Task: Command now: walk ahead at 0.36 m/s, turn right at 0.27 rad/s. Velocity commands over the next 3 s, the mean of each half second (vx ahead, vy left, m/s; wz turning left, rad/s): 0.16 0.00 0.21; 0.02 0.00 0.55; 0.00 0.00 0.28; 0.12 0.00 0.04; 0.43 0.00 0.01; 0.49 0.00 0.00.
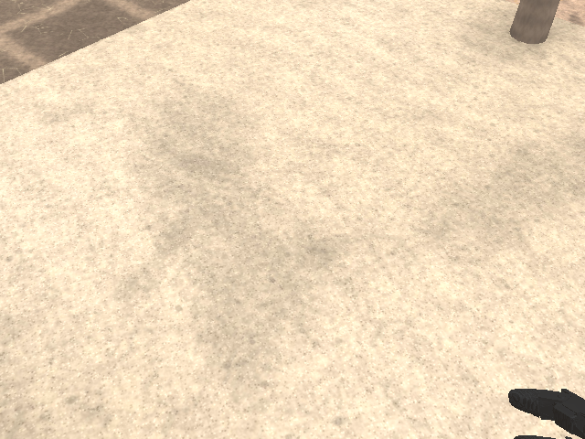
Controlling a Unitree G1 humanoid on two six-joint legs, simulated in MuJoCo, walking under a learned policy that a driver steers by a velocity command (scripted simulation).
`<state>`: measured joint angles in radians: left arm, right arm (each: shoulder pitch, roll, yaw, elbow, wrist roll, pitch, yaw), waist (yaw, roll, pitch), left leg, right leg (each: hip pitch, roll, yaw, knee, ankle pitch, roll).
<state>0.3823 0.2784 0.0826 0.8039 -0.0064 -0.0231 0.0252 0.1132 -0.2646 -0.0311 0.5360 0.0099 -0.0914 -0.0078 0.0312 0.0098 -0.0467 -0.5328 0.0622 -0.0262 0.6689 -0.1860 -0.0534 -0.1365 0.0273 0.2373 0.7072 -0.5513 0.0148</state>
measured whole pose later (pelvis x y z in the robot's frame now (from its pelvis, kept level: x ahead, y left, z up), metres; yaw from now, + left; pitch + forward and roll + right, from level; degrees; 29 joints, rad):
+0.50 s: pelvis +0.12 +0.02 +0.03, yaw +12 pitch +3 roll +0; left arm 0.14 0.21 0.07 0.67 0.02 -0.01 0.03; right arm 0.23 -0.29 -0.09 0.69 0.01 0.02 -0.04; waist -0.01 0.04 -0.02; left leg -0.51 -0.06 -0.08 0.95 -0.50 -0.03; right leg -0.33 0.01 0.00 0.50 -0.22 -0.02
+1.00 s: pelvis +0.15 +0.06 +0.03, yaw +30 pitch +4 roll -2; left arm 0.13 0.29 0.10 0.67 0.01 0.02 0.04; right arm 0.17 -0.27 -0.08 0.65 0.01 0.03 -0.02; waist -0.01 -0.02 0.03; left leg -0.36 -0.06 -0.10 0.51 -0.21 0.06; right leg -0.60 0.01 0.07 1.13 -0.39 0.10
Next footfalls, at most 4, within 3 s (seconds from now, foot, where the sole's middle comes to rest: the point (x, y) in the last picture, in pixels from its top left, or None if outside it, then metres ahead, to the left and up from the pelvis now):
0.40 right None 0.21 -0.08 -0.74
0.78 left None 0.17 0.17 -0.74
1.24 right None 0.30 -0.04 -0.74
2.38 right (238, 402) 0.62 0.17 -0.74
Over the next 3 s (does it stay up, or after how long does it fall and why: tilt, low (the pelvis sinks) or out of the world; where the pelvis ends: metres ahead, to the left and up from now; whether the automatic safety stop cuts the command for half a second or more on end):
stays up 0.68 0.37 0.02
